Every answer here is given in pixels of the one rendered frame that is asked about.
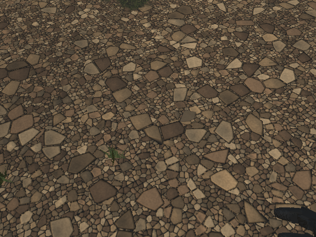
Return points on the robot right hand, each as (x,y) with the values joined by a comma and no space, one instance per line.
(303,216)

